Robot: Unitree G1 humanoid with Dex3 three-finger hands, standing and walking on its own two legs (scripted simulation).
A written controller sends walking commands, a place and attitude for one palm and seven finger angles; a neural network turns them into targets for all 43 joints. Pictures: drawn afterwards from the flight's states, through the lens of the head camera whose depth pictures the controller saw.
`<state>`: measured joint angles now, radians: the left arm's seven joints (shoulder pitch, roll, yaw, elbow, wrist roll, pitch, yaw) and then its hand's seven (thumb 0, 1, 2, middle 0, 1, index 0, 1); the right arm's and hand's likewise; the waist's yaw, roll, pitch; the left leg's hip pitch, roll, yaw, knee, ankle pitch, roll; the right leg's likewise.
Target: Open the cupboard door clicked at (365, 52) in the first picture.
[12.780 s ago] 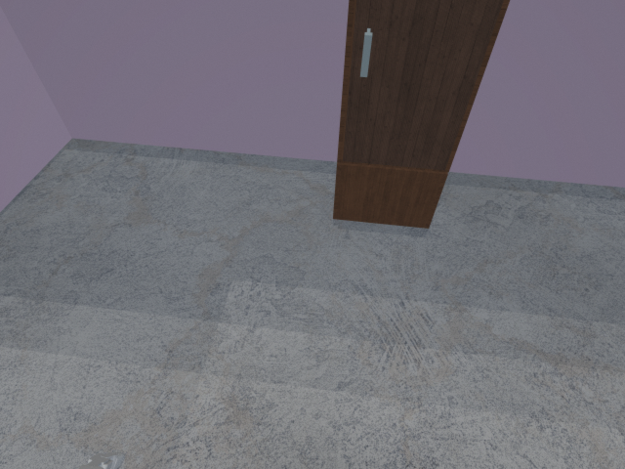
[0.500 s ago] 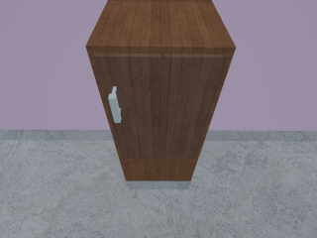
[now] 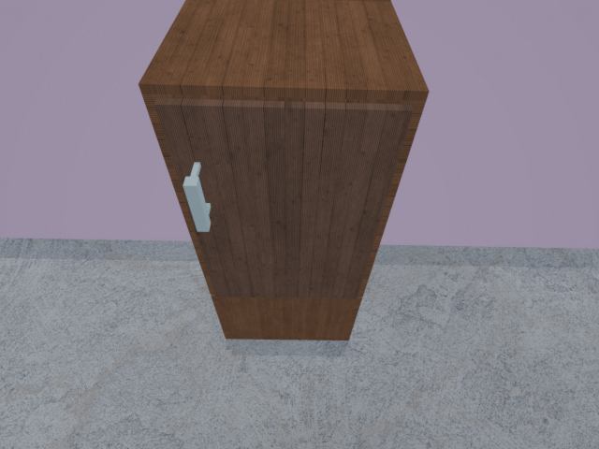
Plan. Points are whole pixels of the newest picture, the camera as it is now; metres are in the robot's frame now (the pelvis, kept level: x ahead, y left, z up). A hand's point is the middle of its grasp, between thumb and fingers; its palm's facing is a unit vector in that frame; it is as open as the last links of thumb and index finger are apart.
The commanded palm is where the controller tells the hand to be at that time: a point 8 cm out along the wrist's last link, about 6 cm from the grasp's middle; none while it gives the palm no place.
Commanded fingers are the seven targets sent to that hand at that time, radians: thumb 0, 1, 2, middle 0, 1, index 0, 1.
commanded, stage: look again from close up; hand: left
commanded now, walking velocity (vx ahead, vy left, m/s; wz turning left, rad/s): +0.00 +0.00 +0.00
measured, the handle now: (200, 197) +0.51 +0.22 +0.00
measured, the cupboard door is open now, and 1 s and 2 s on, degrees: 0 0 0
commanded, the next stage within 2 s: raise the hand with hooked fingers in 0.06 s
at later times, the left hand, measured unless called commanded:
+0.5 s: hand (189, 405) +0.18 +0.16 -0.03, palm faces +0.02 -1.00 -0.03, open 8.1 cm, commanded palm +0.12 +0.23 -0.05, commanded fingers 0.00 0.48 0.72 -0.23 -0.57 -0.23 -0.57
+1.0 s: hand (149, 395) +0.19 +0.21 -0.03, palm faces +0.07 -1.00 -0.05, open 11.2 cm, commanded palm +0.15 +0.26 -0.02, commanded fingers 0.00 -0.10 0.47 -0.27 -0.94 -0.27 -0.94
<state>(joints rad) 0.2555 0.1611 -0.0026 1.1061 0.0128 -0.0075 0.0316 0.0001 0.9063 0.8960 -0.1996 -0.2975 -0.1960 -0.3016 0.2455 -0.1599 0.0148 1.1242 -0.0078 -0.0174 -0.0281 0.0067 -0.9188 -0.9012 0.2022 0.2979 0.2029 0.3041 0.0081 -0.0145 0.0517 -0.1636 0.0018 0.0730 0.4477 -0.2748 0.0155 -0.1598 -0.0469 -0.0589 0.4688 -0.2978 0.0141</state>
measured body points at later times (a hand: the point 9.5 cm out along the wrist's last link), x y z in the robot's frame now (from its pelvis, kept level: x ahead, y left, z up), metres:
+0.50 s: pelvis -0.04 -0.03 -0.07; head +0.00 -0.03 +0.38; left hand +0.17 +0.21 -0.02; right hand +0.18 -0.29 -0.12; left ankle -0.02 +0.11 -0.74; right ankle -0.03 -0.12 -0.74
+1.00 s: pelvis -0.06 -0.02 -0.08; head +0.01 -0.03 +0.37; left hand +0.18 +0.26 -0.02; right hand +0.09 -0.26 -0.17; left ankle -0.02 +0.11 -0.74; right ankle -0.03 -0.12 -0.74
